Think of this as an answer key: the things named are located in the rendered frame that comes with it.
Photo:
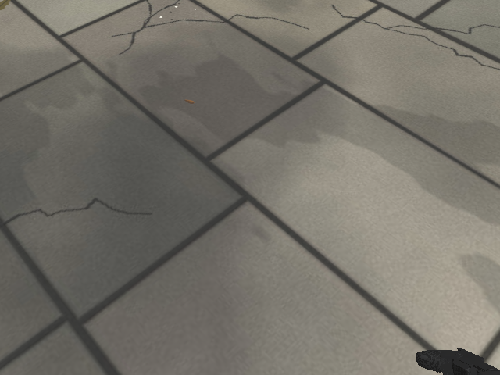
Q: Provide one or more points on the right robot hand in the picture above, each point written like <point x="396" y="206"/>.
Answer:
<point x="459" y="362"/>

